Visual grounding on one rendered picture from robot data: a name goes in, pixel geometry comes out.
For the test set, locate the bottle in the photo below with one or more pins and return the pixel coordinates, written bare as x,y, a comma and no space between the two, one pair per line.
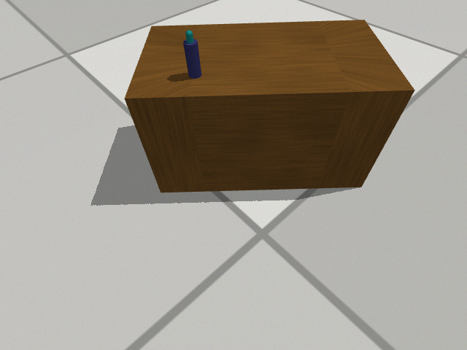
192,56

